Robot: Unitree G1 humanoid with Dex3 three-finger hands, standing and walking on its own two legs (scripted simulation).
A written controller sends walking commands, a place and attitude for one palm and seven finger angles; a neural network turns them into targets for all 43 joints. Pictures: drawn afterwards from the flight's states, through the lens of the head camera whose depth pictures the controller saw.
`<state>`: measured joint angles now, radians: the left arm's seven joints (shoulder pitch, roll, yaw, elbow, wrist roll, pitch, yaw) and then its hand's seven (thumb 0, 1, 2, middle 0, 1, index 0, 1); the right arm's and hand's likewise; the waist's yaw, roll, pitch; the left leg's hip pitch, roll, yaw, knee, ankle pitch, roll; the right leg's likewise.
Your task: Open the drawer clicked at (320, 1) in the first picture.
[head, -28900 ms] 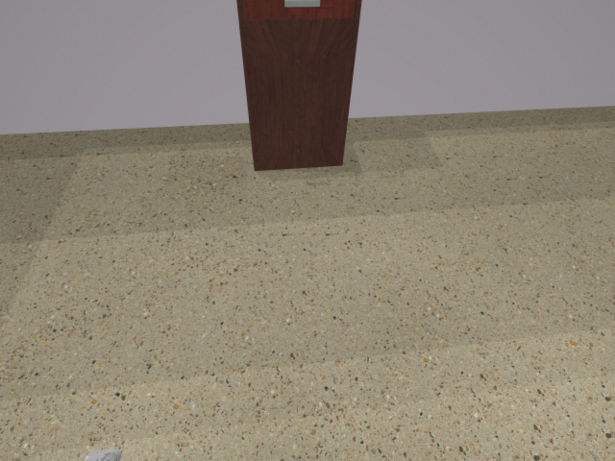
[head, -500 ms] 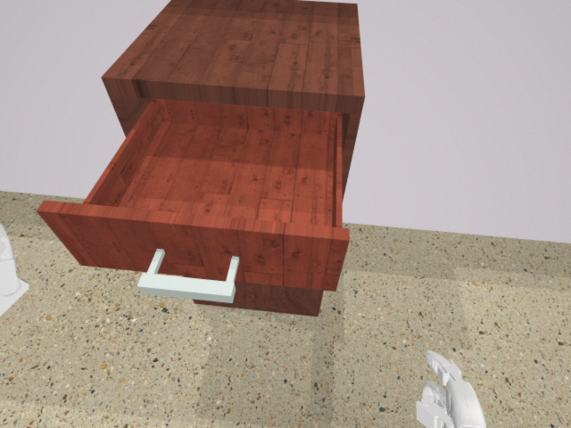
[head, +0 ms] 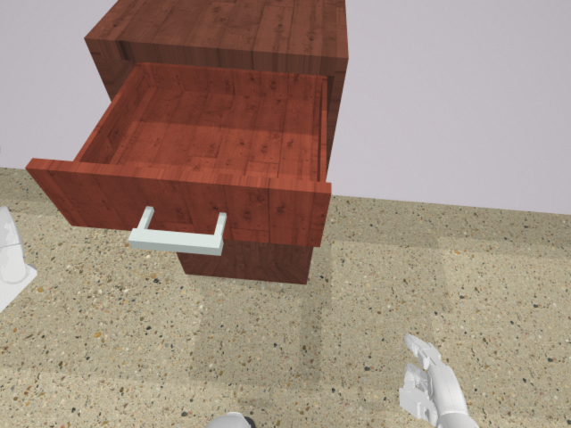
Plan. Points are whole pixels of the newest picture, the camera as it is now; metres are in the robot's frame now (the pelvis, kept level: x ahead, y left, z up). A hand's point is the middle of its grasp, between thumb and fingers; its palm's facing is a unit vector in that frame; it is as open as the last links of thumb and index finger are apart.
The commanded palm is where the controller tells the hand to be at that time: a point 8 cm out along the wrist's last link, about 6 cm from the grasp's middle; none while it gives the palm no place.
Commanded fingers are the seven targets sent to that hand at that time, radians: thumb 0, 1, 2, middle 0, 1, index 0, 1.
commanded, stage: step back with the hand held close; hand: left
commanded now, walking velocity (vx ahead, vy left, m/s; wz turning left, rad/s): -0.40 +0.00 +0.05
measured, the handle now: (180, 229) +0.37 +0.18 +0.04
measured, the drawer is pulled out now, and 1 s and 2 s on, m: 0.28 0.28 0.28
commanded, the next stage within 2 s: stop stepping back and stand still in 0.28 s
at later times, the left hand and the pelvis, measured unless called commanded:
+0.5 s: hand out of the picture +0.04 +0.21 +0.23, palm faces +0.48 -0.75 -0.45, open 7.4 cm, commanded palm -0.02 +0.25 +0.23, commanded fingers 0.00 0.90 0.90 -0.20 -0.30 -0.20 -0.30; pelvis -0.13 -0.03 +0.00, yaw +3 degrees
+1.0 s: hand out of the picture -0.04 +0.19 +0.22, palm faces +0.52 -0.73 -0.45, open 7.4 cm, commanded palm -0.11 +0.23 +0.23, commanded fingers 0.00 0.90 0.90 -0.20 -0.30 -0.20 -0.30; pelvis -0.21 -0.06 +0.00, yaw +5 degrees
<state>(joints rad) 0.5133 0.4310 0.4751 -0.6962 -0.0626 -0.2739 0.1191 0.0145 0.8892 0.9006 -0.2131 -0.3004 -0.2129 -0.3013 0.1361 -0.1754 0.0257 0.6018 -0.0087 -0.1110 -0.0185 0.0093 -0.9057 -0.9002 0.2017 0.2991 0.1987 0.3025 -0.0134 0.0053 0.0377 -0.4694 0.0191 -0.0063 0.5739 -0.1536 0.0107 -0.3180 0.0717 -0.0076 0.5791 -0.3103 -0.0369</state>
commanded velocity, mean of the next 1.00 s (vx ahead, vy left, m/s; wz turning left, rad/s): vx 0.00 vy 0.03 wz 0.00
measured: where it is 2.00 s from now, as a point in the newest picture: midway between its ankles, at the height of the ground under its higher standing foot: outside the picture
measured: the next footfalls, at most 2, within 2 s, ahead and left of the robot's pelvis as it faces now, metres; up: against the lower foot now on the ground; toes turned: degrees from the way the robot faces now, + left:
left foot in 0.30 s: -0.06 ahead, +0.13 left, +0.00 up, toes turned +6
right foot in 0.50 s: -0.13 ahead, -0.13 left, +0.00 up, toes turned +6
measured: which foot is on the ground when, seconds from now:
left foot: down 0.00-0.04, up 0.06-0.28, down 0.30-0.52, up 0.54-0.74, down 0.76-0.96, up 0.98-1.00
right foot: down 0.00-0.34, up 0.36-0.48, down 0.50-1.00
